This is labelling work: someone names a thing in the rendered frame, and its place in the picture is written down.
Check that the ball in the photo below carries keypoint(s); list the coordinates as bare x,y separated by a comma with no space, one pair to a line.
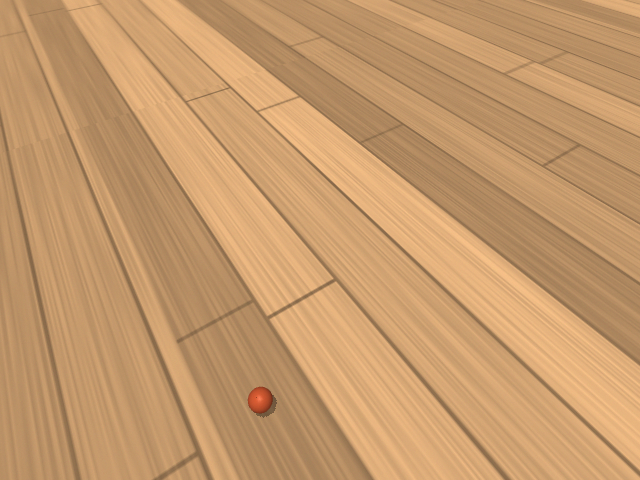
260,400

